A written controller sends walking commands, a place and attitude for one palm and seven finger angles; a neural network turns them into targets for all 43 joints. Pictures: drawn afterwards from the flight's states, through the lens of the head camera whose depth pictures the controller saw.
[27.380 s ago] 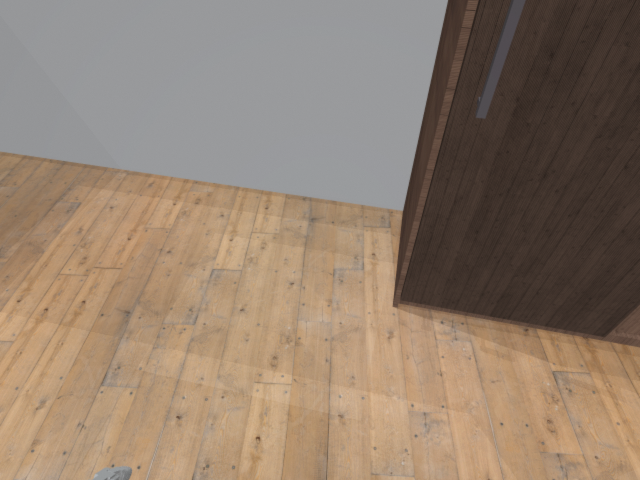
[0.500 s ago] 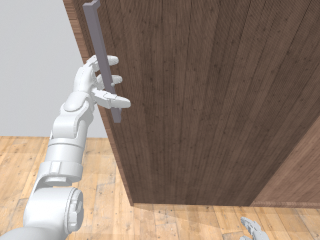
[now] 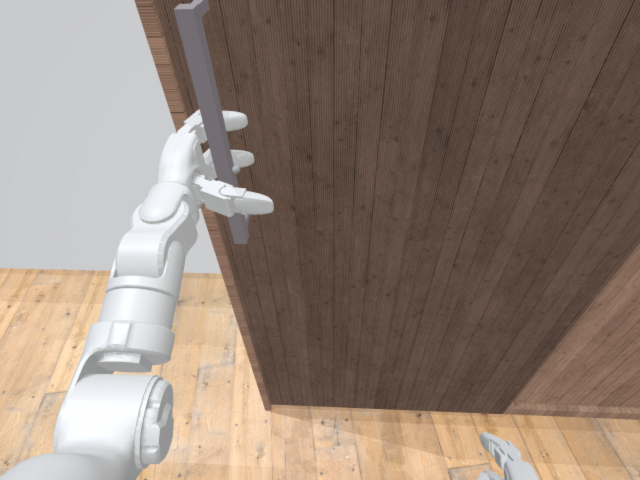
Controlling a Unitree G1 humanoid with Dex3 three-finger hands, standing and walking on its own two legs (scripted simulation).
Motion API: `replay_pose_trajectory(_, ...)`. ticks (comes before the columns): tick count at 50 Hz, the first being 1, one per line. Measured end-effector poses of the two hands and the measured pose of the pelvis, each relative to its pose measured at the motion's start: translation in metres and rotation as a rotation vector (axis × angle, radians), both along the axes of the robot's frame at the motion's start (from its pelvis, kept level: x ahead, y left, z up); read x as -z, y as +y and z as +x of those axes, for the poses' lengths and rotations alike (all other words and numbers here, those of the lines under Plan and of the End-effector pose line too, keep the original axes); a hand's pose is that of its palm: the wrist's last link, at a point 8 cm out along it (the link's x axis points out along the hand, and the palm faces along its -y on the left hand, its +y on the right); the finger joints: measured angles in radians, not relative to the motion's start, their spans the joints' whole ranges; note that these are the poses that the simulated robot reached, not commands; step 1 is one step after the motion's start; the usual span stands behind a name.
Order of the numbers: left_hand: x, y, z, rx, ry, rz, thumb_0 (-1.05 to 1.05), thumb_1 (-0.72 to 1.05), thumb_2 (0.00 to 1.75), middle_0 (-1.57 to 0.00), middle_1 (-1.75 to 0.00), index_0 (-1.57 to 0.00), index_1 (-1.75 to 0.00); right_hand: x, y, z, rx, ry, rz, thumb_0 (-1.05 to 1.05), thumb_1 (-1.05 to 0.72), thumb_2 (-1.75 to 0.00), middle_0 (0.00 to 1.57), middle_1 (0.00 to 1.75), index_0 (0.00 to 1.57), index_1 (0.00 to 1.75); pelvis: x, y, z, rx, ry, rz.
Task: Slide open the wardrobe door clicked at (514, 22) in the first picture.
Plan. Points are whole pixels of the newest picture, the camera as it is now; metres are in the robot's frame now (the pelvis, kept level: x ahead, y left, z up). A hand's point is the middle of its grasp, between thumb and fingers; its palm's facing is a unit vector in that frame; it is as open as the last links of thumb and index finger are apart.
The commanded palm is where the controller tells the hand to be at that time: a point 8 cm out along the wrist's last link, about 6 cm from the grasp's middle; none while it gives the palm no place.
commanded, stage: grip the handle and tug to test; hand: left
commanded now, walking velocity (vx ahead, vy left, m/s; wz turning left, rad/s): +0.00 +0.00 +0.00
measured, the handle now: (224, 141) +0.47 +0.15 +0.22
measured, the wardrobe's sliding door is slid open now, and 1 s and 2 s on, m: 0.00 0.00 0.00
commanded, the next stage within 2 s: tug the door sideways, standing still in 1.30 s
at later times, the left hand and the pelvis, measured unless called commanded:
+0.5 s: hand (232, 171) +0.41 +0.13 +0.21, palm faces +0.02 -1.00 +0.00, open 6.7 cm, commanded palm +0.38 +0.18 +0.21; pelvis +0.01 +0.00 +0.00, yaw +0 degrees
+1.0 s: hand (233, 171) +0.41 +0.13 +0.21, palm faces +0.02 -1.00 -0.01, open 5.6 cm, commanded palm +0.37 +0.18 +0.21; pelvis +0.02 +0.00 +0.00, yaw -1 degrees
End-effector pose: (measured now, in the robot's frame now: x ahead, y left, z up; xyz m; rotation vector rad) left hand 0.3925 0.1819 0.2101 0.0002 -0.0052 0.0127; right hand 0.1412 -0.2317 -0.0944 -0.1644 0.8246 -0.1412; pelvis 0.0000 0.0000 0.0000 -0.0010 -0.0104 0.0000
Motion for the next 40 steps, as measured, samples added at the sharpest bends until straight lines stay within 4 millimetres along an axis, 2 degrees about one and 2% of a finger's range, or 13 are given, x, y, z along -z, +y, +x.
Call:
replay_pose_trajectory(9,0.0,0.001,0.0,0.001,-0.001,0.006,-0.01,-0.17,0.44,-0.34,-1.24,-0.33,-1.24,0.001,0.001,-0.001,0.002,0.011,0.003,0.01,-0.9,-0.9,0.21,0.3,0.2,0.3,0.0,0.0,0.003,0.001,-0.003,-0.001)
replay_pose_trajectory(29,0.0,0.004,-0.002,-0.004,-0.005,0.003,0.01,0.71,0.82,-0.39,-1.34,-0.38,-1.34,-0.006,-0.002,0.014,0.004,-0.024,-0.002,0.01,-0.9,-0.9,0.2,0.3,0.2,0.3,0.0,0.0,0.007,0.007,-0.006,0.0)
replay_pose_trajectory(40,0.0,0.003,-0.003,-0.001,-0.008,0.004,0.01,0.75,0.81,-0.37,-1.36,-0.36,-1.35,-0.005,-0.002,0.018,0.002,-0.016,0.003,0.01,-0.9,-0.9,0.2,0.3,0.2,0.3,0.0,-0.001,0.011,0.009,-0.004,0.0)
